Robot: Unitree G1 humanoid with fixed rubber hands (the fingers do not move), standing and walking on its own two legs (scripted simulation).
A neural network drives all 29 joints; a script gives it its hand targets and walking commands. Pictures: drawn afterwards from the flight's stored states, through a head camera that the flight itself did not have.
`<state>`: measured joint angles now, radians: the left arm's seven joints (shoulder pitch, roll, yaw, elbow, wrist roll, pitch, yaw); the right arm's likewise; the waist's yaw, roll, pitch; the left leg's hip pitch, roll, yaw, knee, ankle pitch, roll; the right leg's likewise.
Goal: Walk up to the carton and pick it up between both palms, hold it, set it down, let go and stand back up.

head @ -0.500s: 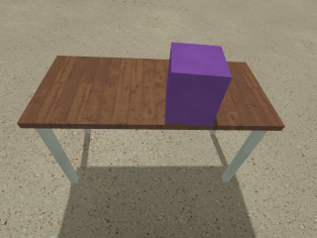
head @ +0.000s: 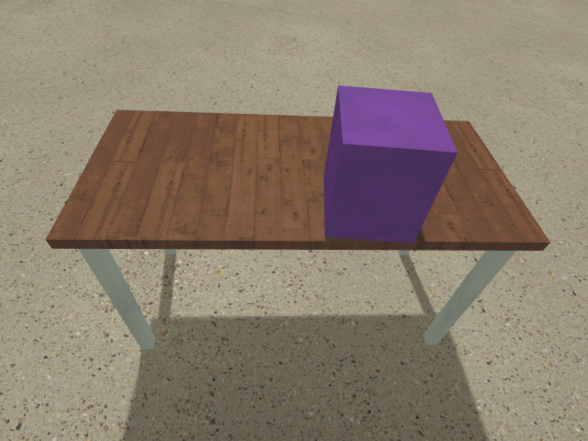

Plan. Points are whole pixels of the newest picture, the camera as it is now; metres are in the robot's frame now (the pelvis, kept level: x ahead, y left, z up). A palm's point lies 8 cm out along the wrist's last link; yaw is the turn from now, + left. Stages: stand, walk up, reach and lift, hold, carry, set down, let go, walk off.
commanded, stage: walk up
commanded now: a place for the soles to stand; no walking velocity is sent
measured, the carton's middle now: (376, 166) +0.66 -0.19 -0.01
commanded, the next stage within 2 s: none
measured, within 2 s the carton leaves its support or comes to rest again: neither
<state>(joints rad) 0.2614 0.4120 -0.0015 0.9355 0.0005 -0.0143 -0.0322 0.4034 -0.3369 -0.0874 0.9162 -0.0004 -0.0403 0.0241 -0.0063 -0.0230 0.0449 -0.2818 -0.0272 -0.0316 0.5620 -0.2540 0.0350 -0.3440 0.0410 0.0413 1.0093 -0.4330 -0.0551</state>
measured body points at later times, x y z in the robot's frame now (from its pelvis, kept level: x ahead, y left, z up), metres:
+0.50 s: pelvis +0.09 -0.10 -0.01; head +0.11 -0.12 +0.44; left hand +0.19 +0.22 -0.10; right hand +0.12 -0.40 -0.15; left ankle +0.04 +0.08 -0.69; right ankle +0.14 -0.16 -0.73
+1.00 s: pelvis +0.14 -0.08 +0.00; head +0.17 -0.07 +0.45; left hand +0.24 +0.23 -0.13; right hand +0.19 -0.39 -0.12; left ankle +0.13 +0.04 -0.72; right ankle +0.14 -0.16 -0.73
